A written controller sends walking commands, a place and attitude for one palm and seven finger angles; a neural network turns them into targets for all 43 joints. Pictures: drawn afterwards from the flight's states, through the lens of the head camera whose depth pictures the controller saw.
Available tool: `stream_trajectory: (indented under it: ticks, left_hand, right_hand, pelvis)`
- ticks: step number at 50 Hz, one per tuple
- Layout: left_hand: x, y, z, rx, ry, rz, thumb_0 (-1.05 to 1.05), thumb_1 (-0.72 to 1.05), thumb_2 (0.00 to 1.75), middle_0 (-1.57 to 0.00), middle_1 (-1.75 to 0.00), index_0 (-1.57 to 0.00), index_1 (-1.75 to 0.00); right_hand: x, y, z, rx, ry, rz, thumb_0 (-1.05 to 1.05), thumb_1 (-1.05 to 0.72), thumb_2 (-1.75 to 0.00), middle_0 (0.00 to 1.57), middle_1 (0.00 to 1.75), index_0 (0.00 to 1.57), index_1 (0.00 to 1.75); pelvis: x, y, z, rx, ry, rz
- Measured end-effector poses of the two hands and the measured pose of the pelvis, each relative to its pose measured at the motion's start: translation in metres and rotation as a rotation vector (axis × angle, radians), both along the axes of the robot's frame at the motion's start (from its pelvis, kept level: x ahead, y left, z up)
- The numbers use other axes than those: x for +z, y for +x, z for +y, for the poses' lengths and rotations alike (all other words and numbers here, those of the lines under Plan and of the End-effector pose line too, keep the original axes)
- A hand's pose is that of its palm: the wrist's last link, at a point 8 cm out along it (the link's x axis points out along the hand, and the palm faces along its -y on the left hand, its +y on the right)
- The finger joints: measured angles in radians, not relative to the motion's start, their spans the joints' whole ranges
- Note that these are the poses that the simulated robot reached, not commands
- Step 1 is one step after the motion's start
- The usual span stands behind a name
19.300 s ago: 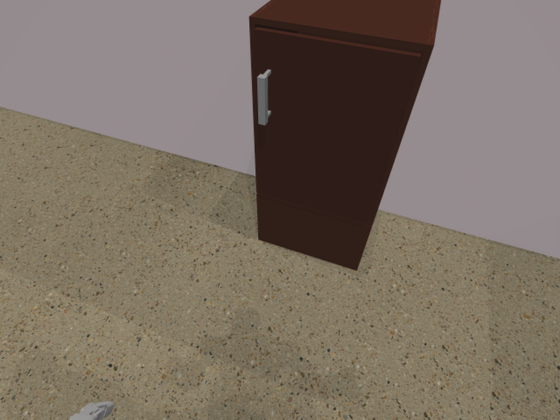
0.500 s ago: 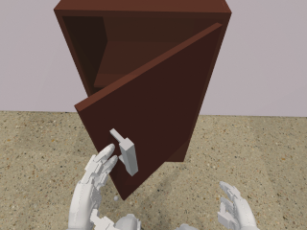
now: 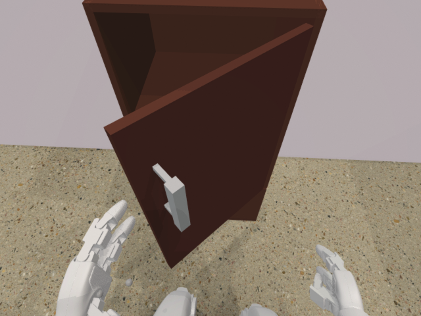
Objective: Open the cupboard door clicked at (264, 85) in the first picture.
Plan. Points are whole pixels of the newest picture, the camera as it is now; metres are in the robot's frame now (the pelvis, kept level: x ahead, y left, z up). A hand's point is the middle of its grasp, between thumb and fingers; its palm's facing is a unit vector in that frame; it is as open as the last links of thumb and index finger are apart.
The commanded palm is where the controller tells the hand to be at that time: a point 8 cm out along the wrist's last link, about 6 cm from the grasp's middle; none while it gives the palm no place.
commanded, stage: draw the hand back to the body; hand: left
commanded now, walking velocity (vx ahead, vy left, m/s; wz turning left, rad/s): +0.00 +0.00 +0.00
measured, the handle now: (171, 199) +0.30 +0.10 +0.08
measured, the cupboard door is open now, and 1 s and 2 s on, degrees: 45 45 45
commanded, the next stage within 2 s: step back with the hand held close in 1.52 s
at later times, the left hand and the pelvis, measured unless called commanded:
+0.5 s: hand (63, 249) +0.18 +0.20 +0.15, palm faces +0.07 -0.99 -0.15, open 16.0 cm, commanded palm +0.15 +0.26 +0.17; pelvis +0.02 +0.03 +0.04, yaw +0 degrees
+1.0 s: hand out of the picture +0.22 +0.28 +0.22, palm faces +0.37 -0.84 -0.39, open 10.8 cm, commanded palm +0.17 +0.32 +0.25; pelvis +0.04 +0.04 +0.09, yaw -1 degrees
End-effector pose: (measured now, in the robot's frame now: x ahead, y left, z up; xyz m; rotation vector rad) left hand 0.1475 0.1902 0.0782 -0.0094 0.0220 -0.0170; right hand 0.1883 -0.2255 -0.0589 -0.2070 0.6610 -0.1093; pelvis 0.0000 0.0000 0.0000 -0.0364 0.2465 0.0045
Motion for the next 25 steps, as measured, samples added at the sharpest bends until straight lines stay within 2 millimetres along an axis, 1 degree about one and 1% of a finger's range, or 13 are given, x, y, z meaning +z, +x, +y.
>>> stream_trajectory:
  ticks: [3, 6, 9, 12, 16, 18, 23, 25]
  left_hand:
    - [0.007, 0.007, 0.006, -0.004, 0.033, -0.003, -0.02, -0.5, 0.3, -0.15, -0.3, -0.15, -0.3]
    - [0.023, 0.01, 0.018, 0.028, 0.059, -0.012, -0.02, -0.5, 0.3, -0.15, -0.3, -0.15, -0.3]
    - [0.038, 0.01, 0.03, 0.065, 0.058, -0.019, -0.02, -0.5, 0.3, -0.15, -0.3, -0.15, -0.3]
    - [0.046, 0.008, 0.037, 0.069, 0.05, -0.007, -0.02, -0.5, 0.3, -0.15, -0.3, -0.15, -0.3]
    - [0.049, 0.008, 0.042, 0.042, 0.047, 0.02, -0.02, -0.5, 0.3, -0.15, -0.3, -0.15, -0.3]
    - [0.054, 0.008, 0.045, 0.031, 0.053, 0.016, -0.02, -0.5, 0.3, -0.15, -0.3, -0.15, -0.3]
    - [0.075, 0.011, 0.058, 0.045, 0.077, -0.04, -0.02, -0.47, 0.32, -0.15, -0.3, -0.15, -0.3]
    - [0.084, 0.013, 0.064, 0.083, 0.164, -0.029, -0.02, -0.44, 0.33, -0.15, -0.3, -0.15, -0.3]
  right_hand:
    - [0.002, -0.005, 0.004, -0.017, 0.011, 0.01, 0.02, -0.91, -0.9, 0.2, 0.3, 0.2, 0.3]
    - [0.008, -0.011, 0.009, -0.037, 0.031, 0.016, 0.02, -0.91, -0.9, 0.2, 0.3, 0.2, 0.3]
    - [0.017, -0.014, 0.013, -0.049, 0.044, 0.013, 0.02, -0.91, -0.9, 0.2, 0.3, 0.2, 0.3]
    - [0.026, -0.015, 0.016, -0.049, 0.038, 0.003, 0.02, -0.91, -0.9, 0.2, 0.3, 0.2, 0.3]
    - [0.037, -0.011, 0.017, -0.038, 0.015, -0.02, 0.02, -0.91, -0.9, 0.2, 0.3, 0.2, 0.3]
    - [0.043, -0.007, 0.018, -0.033, 0.007, -0.035, 0.02, -0.91, -0.9, 0.2, 0.3, 0.2, 0.3]
    - [0.054, 0.003, 0.024, -0.016, 0.006, -0.075, 0.02, -0.91, -0.9, 0.2, 0.3, 0.2, 0.3]
    - [0.058, 0.007, 0.029, -0.013, 0.0, -0.076, 0.02, -0.91, -0.9, 0.2, 0.3, 0.2, 0.3]
  pelvis:
    - [0.003, 0.0, 0.001, -0.005, 0.0, -0.013]
    - [0.01, 0.002, 0.004, -0.008, -0.001, -0.033]
    - [0.019, 0.006, 0.007, -0.007, -0.004, -0.05]
    - [0.027, 0.01, 0.011, -0.005, -0.007, -0.065]
    - [0.033, 0.013, 0.016, -0.001, -0.011, -0.081]
    - [0.036, 0.014, 0.019, 0.0, -0.013, -0.088]
    - [0.041, 0.017, 0.024, 0.002, -0.016, -0.107]
    - [0.045, 0.019, 0.026, -0.004, -0.012, -0.116]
